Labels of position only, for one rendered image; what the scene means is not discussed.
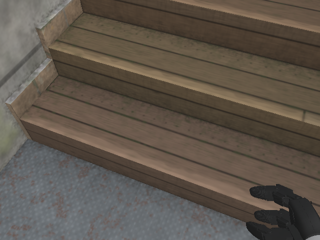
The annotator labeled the robot right hand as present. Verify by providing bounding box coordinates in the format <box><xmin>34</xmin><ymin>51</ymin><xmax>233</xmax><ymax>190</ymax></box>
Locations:
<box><xmin>246</xmin><ymin>184</ymin><xmax>320</xmax><ymax>240</ymax></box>

